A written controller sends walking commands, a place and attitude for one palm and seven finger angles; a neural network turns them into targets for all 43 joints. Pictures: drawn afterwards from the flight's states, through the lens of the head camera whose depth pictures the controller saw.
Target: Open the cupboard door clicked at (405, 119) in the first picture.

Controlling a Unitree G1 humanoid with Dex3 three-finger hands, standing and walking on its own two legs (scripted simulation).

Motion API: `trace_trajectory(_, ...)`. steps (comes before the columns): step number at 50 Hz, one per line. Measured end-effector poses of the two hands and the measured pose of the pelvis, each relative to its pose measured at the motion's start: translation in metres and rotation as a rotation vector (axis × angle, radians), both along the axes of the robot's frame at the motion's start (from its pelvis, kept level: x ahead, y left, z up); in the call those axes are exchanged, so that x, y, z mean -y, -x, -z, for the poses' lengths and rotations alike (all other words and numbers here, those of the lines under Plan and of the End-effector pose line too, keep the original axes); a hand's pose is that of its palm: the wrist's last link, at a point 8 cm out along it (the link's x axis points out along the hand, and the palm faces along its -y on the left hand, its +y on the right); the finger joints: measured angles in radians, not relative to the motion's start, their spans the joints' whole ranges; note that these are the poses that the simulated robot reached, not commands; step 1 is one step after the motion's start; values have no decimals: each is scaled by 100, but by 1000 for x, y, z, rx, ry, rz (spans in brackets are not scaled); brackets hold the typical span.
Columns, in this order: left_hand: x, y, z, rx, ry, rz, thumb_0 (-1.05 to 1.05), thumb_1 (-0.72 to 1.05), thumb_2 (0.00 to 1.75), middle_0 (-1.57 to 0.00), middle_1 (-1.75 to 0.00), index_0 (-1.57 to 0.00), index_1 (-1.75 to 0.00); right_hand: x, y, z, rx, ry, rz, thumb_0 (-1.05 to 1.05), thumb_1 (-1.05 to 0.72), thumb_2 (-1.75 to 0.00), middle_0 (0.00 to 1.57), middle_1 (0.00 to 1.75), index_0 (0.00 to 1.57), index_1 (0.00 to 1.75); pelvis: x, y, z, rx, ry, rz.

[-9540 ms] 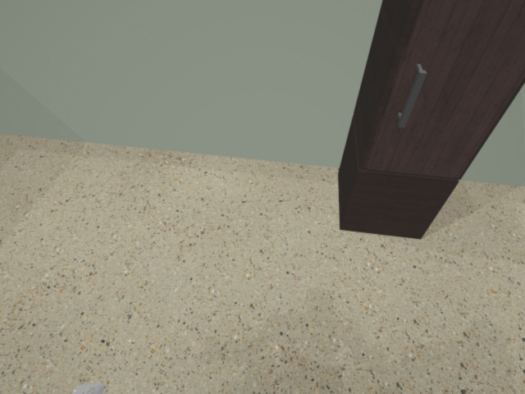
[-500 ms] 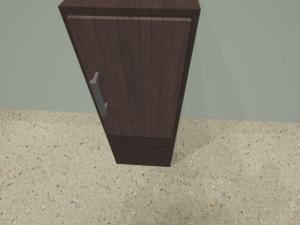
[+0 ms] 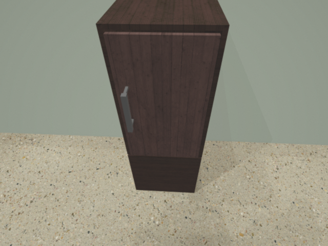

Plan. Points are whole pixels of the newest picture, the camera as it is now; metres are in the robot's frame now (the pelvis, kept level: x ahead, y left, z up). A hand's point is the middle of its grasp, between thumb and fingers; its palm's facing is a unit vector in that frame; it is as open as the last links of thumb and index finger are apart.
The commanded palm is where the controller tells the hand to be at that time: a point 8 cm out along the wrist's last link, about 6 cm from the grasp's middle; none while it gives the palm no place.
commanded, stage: come to a stop and stand still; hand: left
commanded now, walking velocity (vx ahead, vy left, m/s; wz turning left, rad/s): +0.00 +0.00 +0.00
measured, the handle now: (128, 110) +0.57 +0.17 -0.01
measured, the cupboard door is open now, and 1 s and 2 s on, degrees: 0 0 0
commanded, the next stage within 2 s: look again from close up in 0.20 s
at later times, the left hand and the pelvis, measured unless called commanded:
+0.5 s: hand out of the picture +0.02 +0.15 -0.16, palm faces +0.02 -0.98 -0.20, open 7.4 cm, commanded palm none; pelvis +0.02 -0.01 +0.01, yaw +0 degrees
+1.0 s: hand out of the picture +0.15 +0.16 -0.10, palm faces +0.24 -0.96 -0.18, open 7.4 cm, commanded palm +0.14 +0.21 -0.06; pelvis +0.04 -0.03 +0.01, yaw +2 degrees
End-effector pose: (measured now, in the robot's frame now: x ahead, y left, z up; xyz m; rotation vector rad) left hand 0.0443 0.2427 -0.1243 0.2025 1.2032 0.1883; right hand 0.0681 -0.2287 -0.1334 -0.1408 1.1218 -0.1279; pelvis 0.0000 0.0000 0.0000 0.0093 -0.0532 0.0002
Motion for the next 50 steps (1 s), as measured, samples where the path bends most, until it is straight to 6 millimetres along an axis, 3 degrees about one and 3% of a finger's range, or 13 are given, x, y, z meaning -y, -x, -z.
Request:
trace_trajectory(10, 2, 52, 0, -148, 12, -28, 1, 91, 90, -19, -30, -20, -30, -1, 38, 5, -124, -7, 6, 1, -92, -90, 20, 30, 20, 30, -3, -2, -6, -19, -6, 2)
trace_trajectory(17, 20, 58, 3, -208, 43, -39, 1, 91, 90, -19, -30, -20, -30, 1, 61, 7, -229, -14, 28, 1, -91, -90, 20, 30, 20, 30, 3, -12, -8, -26, -6, -2)
trace_trajectory(24, 39, 34, 7, -190, 69, -28, 1, 91, 90, -20, -30, -20, -30, 2, 64, 8, -279, -26, 41, 1, -91, -90, 20, 30, 20, 30, 11, -22, -9, -28, -4, -5)
trace_trajectory(37, 41, -6, 5, -132, 41, -25, 2, 93, 90, -20, -30, -20, -30, 8, 38, 9, -265, -34, 41, 1, -91, -90, 20, 30, 20, 30, 26, -39, -9, -33, 3, -10)
trace_trajectory(46, 43, -18, 7, -110, 40, -29, 1, 93, 90, -20, -30, -20, -30, 18, 22, 6, -250, -13, 33, 1, -91, -90, 20, 30, 20, 30, 29, -45, -9, -37, 11, -16)
trace_trajectory(48, 40, -44, -11, 66, 54, -109, 2, 92, 90, -20, -30, -20, -30, 24, 10, 0, -156, 17, 31, 1, -92, -90, 20, 30, 20, 30, 29, -43, -8, -37, 6, -19)
trace_trajectory(50, 36, -82, -48, 342, 32, -129, 2, 91, 90, -20, -31, -20, -31, 32, -11, -9, -2, 49, 26, 2, -92, -90, 20, 30, 20, 30, 29, -43, -6, -48, 1, -36)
